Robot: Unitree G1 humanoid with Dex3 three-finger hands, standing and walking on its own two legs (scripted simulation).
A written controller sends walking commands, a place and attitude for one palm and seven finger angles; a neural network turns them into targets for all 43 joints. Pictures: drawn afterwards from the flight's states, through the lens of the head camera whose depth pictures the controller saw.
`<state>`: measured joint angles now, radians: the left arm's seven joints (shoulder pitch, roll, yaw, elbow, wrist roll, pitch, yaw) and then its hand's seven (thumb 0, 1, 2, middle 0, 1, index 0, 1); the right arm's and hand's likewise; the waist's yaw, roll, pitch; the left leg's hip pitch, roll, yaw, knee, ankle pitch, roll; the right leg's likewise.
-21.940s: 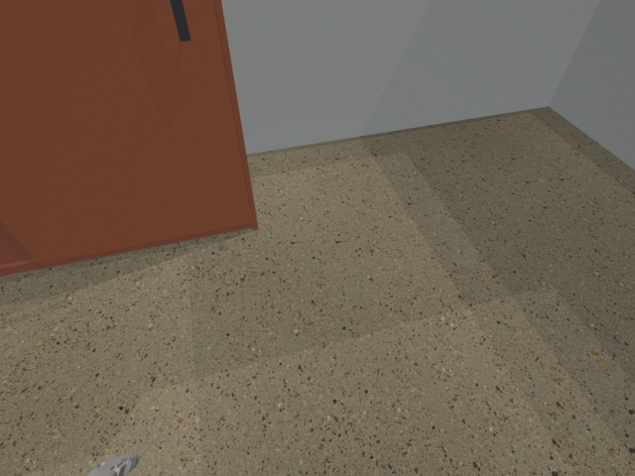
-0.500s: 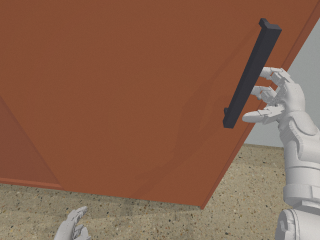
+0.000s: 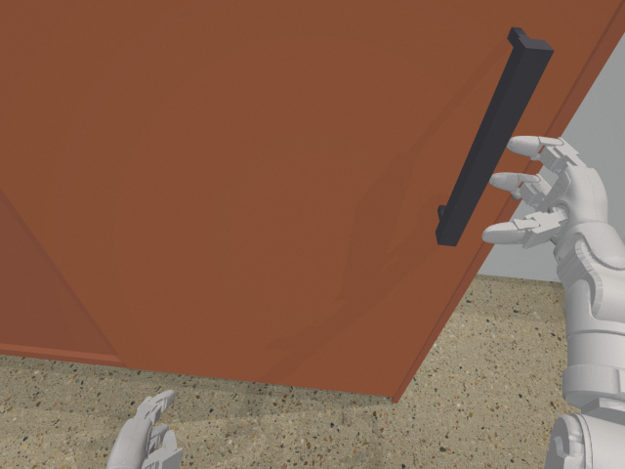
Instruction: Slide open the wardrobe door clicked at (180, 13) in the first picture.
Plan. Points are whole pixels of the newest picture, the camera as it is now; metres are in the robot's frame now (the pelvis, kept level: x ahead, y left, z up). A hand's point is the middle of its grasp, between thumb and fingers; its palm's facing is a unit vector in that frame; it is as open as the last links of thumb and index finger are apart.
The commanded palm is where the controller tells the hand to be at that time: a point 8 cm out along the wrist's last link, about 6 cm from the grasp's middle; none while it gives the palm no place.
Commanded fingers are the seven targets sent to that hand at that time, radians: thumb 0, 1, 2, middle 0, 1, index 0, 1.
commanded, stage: move the hooked fingers beside the handle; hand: right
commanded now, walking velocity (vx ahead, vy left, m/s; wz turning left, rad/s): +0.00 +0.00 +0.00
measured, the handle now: (476, 151) +0.47 -0.17 +0.21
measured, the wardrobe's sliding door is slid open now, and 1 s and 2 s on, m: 0.00 0.00 0.00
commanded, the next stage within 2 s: feel for the door with the fingertips in 1.62 s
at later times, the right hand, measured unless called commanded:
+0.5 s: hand (541, 187) +0.39 -0.22 +0.22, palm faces +0.06 +1.00 +0.00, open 14.0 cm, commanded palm +0.36 -0.27 +0.20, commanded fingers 0.00 0.50 -0.30 0.30 1.20 0.30 1.20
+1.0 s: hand (519, 202) +0.39 -0.21 +0.19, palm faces +0.06 +1.00 -0.01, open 14.0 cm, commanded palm +0.36 -0.26 +0.20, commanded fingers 0.00 0.50 -0.30 0.30 1.20 0.30 1.20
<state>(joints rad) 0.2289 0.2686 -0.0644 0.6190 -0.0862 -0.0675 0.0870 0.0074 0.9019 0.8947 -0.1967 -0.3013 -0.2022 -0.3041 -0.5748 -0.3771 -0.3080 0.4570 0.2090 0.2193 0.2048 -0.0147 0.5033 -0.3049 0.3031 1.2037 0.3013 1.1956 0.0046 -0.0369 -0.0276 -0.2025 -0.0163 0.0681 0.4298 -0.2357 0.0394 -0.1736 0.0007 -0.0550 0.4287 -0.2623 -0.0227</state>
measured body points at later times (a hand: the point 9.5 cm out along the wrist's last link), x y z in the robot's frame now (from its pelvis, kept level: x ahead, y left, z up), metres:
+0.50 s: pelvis -0.01 -0.01 +0.00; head -0.02 +0.00 +0.45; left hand +0.15 +0.23 -0.09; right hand +0.38 -0.28 +0.22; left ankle +0.00 +0.09 -0.74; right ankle -0.02 -0.10 -0.74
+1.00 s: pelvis +0.00 -0.01 +0.00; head -0.02 +0.01 +0.45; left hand +0.15 +0.23 -0.09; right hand +0.38 -0.26 +0.19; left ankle +0.00 +0.09 -0.74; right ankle -0.02 -0.10 -0.74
